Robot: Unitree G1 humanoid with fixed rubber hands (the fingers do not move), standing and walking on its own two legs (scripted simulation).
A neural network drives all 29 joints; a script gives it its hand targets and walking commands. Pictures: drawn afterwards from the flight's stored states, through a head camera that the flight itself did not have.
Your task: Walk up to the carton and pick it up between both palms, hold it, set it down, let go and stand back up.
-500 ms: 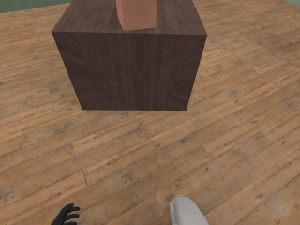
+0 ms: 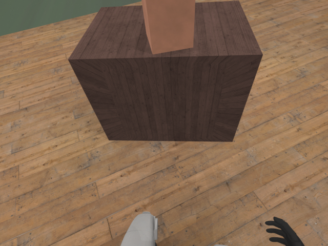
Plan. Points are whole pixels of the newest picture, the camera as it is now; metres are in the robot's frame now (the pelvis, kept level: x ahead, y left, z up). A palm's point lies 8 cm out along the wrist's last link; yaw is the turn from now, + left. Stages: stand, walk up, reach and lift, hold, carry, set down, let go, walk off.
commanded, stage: walk up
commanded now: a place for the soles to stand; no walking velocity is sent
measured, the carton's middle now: (167, 14) +1.03 +0.09 +0.07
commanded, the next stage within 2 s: none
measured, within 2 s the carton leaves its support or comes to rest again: neither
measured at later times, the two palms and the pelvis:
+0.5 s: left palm (81, 159) +0.35 +0.33 -0.08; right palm (266, 241) +0.16 -0.20 -0.10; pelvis +0.19 +0.08 +0.00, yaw -2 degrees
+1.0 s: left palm (80, 148) +0.40 +0.35 -0.09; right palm (235, 122) +0.52 -0.18 -0.09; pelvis +0.38 +0.07 +0.00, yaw +0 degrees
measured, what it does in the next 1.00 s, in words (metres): walks ahead: left foot, then right foot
